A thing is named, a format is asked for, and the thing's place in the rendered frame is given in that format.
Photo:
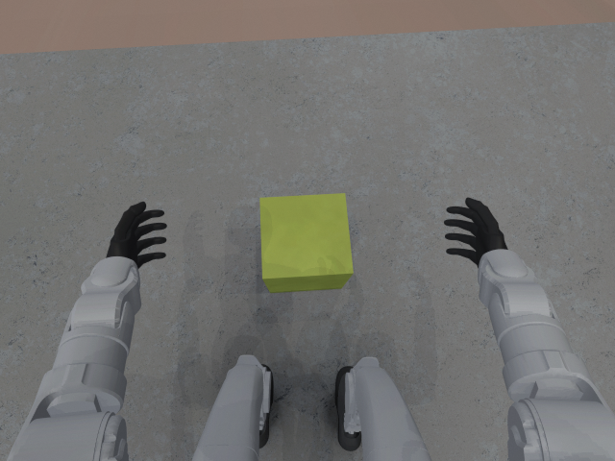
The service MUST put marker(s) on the robot left forearm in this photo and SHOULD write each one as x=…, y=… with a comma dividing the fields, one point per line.
x=88, y=372

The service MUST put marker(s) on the right robot foot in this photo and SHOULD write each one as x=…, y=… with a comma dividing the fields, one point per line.
x=351, y=440

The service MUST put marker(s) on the robot right forearm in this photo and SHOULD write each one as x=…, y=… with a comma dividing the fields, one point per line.
x=538, y=360

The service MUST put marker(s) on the robot left hand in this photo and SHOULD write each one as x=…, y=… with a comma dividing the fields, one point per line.
x=127, y=232

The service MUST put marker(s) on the carton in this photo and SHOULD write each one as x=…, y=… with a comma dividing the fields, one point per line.
x=305, y=242

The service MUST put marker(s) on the robot right hand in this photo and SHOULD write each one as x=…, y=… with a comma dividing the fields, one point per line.
x=487, y=236

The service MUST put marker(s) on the robot left upper arm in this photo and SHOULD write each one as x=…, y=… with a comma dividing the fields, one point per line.
x=100, y=436

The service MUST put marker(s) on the robot right upper arm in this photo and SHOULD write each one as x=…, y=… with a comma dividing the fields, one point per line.
x=560, y=430

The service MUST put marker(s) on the right robot thigh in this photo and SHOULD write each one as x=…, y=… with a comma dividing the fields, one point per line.
x=388, y=430

